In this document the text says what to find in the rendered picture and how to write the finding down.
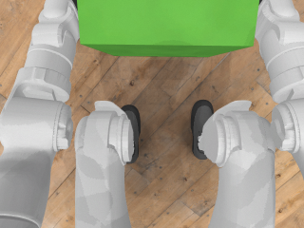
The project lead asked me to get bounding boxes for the left robot upper arm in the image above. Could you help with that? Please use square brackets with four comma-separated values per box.
[0, 96, 73, 228]

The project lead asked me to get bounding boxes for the left robot forearm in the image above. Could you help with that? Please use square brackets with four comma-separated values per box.
[0, 0, 80, 146]

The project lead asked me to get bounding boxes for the robot left foot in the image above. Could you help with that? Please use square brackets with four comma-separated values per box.
[121, 104, 141, 164]

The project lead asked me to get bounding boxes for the carton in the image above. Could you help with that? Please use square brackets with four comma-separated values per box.
[77, 0, 259, 57]

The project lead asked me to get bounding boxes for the right robot forearm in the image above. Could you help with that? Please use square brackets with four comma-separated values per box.
[255, 0, 304, 104]

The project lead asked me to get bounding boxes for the right robot shin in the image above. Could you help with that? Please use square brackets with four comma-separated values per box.
[198, 100, 276, 160]

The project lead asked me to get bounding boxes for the right robot upper arm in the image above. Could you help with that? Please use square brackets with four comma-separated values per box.
[270, 98, 304, 180]

